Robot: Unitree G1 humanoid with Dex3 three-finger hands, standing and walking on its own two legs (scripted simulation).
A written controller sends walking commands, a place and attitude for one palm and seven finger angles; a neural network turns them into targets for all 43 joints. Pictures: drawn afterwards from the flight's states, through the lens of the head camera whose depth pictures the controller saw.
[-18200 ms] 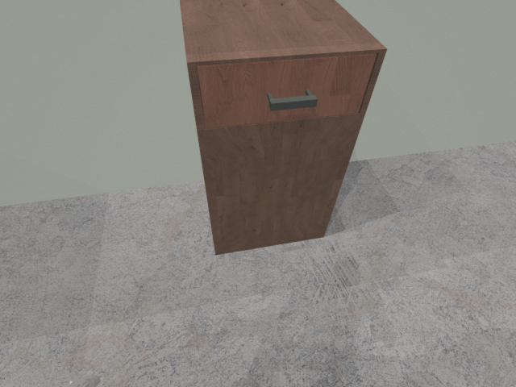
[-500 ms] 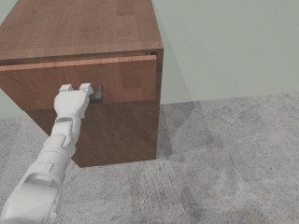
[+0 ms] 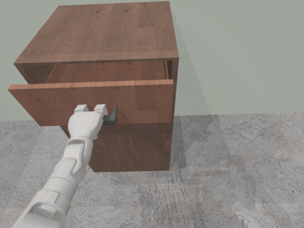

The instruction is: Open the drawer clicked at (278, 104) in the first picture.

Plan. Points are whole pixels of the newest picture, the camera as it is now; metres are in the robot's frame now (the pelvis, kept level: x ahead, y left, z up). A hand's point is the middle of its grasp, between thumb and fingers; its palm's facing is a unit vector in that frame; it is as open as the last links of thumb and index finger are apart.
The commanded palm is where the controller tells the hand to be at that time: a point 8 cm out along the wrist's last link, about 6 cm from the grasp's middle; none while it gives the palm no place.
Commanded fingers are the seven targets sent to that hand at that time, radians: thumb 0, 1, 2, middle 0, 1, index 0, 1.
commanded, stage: pull the drawer open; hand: left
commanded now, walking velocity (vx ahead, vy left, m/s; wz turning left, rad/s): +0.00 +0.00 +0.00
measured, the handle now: (96, 115) +0.43 +0.19 +0.04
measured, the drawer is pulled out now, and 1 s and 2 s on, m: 0.10 0.21 0.30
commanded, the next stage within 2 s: open the thumb to release the handle in 1.88 s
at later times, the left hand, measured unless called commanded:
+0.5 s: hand (89, 150) +0.32 +0.19 +0.02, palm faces +0.01 -0.07 -1.00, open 5.5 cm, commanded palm +0.28 +0.19 +0.07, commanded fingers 0.00 0.90 0.90 -0.40 -1.35 -0.40 -1.35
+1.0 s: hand (86, 169) +0.27 +0.19 +0.02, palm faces +0.02 -0.11 -0.99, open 5.5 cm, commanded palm +0.23 +0.19 +0.07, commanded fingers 0.00 0.90 0.90 -0.40 -1.35 -0.40 -1.35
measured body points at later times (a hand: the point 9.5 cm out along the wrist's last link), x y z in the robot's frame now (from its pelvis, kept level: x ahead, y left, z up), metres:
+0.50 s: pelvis +0.00 -0.01 +0.00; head +0.02 -0.04 +0.45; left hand +0.32 +0.20 +0.07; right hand +0.14 -0.26 -0.12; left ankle +0.00 +0.12 -0.72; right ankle -0.04 -0.11 -0.72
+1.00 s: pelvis +0.00 -0.01 +0.00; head +0.02 -0.04 +0.45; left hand +0.26 +0.19 +0.07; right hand +0.19 -0.23 -0.11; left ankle +0.00 +0.12 -0.72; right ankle -0.04 -0.11 -0.72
